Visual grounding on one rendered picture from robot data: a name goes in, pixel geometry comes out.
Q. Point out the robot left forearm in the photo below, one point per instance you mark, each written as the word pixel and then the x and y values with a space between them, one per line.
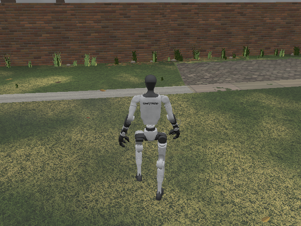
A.
pixel 125 127

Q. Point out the right robot hand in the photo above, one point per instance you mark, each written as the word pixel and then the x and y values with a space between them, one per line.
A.
pixel 174 132

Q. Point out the robot right upper arm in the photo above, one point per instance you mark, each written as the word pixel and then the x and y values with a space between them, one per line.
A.
pixel 168 107

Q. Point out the robot right forearm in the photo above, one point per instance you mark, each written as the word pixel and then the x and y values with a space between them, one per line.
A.
pixel 174 123

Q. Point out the left robot thigh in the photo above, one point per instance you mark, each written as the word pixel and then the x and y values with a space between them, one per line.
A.
pixel 139 137

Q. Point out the left robot foot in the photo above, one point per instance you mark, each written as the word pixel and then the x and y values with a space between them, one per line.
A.
pixel 138 177

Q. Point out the robot left upper arm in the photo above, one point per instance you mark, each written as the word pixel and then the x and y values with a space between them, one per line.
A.
pixel 132 107

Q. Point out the left robot hand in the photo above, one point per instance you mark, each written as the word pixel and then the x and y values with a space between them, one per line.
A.
pixel 121 140

